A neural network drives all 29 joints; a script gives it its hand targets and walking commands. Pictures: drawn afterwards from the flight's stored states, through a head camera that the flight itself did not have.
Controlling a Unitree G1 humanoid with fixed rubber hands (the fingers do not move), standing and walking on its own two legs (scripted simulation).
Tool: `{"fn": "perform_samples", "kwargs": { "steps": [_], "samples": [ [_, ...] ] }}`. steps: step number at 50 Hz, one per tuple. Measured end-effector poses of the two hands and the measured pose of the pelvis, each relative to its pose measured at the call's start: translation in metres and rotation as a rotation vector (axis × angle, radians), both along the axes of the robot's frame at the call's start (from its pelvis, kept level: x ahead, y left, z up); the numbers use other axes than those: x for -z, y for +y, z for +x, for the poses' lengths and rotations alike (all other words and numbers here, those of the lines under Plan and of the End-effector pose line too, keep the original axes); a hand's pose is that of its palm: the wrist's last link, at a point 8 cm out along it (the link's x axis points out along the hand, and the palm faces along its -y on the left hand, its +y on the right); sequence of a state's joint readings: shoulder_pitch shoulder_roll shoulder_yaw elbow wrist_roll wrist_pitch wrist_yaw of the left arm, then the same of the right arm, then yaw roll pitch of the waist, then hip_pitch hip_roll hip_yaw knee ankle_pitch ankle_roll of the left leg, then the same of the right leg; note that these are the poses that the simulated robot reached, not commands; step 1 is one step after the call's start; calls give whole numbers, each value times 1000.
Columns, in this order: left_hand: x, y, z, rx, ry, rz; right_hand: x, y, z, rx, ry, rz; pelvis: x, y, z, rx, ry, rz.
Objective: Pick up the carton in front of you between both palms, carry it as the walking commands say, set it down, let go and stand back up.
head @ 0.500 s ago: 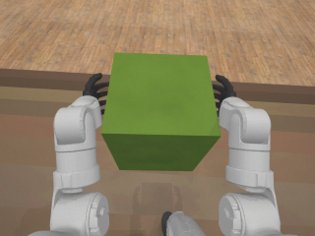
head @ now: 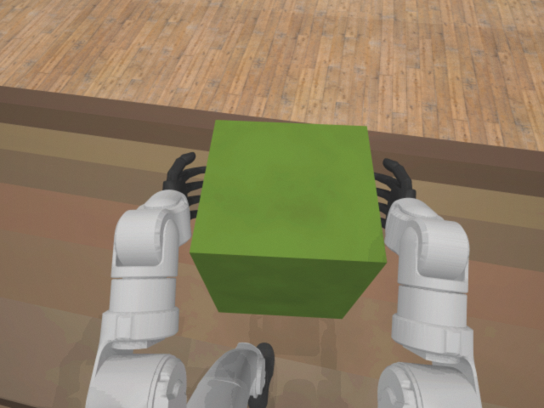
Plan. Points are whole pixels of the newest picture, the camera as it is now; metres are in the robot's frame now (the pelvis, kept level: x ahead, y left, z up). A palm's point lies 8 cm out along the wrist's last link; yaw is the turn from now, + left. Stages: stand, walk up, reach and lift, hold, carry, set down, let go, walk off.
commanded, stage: carry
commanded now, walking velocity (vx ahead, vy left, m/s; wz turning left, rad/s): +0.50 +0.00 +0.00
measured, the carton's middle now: (284, 228) +0.36 +0.03 +0.00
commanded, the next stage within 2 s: none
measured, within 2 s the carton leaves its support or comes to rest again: neither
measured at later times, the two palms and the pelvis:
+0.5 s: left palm (269, 91) +0.74 +0.11 -0.06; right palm (403, 92) +0.75 -0.19 -0.05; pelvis +0.38 -0.04 -0.18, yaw +0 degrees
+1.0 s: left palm (279, 53) +1.10 +0.13 -0.21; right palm (372, 62) +1.09 -0.17 -0.22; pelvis +0.74 -0.01 -0.32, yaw +1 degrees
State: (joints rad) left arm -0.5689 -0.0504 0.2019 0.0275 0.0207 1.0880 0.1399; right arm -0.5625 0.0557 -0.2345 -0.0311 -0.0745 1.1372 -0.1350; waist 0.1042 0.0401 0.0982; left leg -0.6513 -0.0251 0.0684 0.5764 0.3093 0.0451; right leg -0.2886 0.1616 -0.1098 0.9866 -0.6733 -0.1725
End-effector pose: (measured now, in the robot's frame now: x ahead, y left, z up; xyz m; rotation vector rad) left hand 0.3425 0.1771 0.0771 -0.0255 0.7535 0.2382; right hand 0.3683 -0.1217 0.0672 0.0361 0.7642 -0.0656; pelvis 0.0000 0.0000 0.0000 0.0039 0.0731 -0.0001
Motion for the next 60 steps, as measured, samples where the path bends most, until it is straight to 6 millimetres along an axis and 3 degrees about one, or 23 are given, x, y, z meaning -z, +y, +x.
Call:
{"fn": "perform_samples", "kwargs": {
  "steps": [3, 6, 14, 20, 25, 30, 34, 38, 42, 45, 47, 53, 56, 60],
  "samples": [
    [10, -3, 60, 37, -95, -13, 4, -4, 49, 26, -96, -25, 35, 2, 58, 5, -36, -19],
    [22, -21, 121, 102, -137, -9, 17, -22, 92, 66, -139, -57, 64, 5, 103, -3, -28, 2],
    [80, -64, 232, 186, 31, -13, 74, -64, 177, 136, 31, -64, 87, 5, 208, -12, 1, 4],
    [111, -78, 323, 164, -29, -41, 89, -79, 281, 110, -29, -102, 126, -18, 302, -21, -8, 17],
    [137, -70, 397, 105, -104, 14, 118, -71, 382, 33, -108, -72, 180, -37, 382, -6, -21, -4],
    [183, -49, 441, 20, 10, -3, 166, -49, 449, -43, 3, -72, 196, -52, 445, -14, 2, -5],
    [207, -37, 483, -13, 62, -1, 196, -36, 498, -65, 55, -53, 202, -53, 495, -20, 8, -2],
    [216, -30, 545, -13, 14, 14, 213, -29, 556, -52, 8, -24, 221, -47, 552, -11, 4, -8],
    [227, -23, 622, 7, -82, 13, 225, -24, 623, -28, -87, -25, 259, -36, 622, -11, -12, -36],
    [247, -27, 684, 55, -135, -3, 240, -29, 671, 2, -141, -71, 296, -28, 675, -24, -24, -15],
    [264, -36, 718, 91, -110, -1, 257, -38, 694, 26, -115, -83, 309, -22, 700, -25, -16, -2],
    [315, -65, 794, 168, 42, -9, 310, -66, 744, 109, 41, -75, 319, -11, 771, -19, 6, -4],
    [332, -74, 830, 174, 60, -26, 322, -75, 778, 127, 60, -76, 323, -13, 807, -20, 9, -6],
    [344, -81, 884, 157, 8, -43, 327, -83, 839, 122, 8, -84, 340, -22, 863, -33, 1, 7]
  ]
}}
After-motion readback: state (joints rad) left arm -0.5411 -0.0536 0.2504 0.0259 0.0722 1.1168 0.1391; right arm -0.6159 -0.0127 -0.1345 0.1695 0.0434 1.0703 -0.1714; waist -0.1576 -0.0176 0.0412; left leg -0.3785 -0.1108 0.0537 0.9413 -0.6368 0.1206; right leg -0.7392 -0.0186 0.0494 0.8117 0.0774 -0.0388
